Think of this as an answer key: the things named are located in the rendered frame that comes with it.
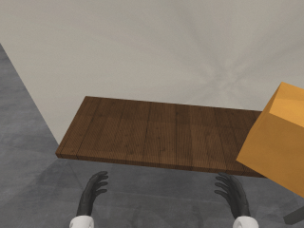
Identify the carton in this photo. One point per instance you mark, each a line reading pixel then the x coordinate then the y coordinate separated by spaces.
pixel 274 146

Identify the table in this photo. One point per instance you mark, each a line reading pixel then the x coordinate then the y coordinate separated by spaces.
pixel 172 136

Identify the right robot hand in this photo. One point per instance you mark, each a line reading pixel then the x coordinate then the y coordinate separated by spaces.
pixel 235 195

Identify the left robot hand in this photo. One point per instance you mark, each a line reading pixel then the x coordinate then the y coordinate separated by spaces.
pixel 89 195

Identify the robot left forearm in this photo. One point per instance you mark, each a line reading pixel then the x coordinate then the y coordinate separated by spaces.
pixel 82 222

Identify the robot right forearm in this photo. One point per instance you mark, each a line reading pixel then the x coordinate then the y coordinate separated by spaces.
pixel 245 222

